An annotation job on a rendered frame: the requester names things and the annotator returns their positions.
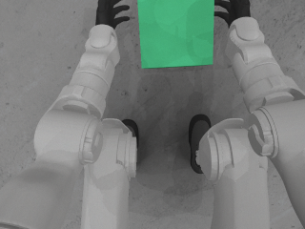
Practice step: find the left robot forearm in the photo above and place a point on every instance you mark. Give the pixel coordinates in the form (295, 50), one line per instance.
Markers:
(92, 78)

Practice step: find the robot right upper arm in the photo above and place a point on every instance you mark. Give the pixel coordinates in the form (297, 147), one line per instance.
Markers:
(278, 132)

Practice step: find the robot left upper arm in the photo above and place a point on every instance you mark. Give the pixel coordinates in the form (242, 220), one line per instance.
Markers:
(40, 196)

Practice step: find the robot right shin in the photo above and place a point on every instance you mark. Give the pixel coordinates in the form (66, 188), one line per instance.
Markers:
(230, 123)

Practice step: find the right robot forearm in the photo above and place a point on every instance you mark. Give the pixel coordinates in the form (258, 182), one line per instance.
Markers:
(257, 73)

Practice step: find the right robot hand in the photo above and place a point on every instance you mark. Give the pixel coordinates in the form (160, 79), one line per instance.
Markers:
(235, 9)

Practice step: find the carton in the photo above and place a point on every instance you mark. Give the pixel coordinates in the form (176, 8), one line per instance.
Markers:
(176, 33)

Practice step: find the robot left foot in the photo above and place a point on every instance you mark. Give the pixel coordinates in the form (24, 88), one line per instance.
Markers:
(133, 128)

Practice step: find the left robot hand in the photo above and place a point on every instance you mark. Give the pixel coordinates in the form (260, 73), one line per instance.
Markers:
(106, 12)

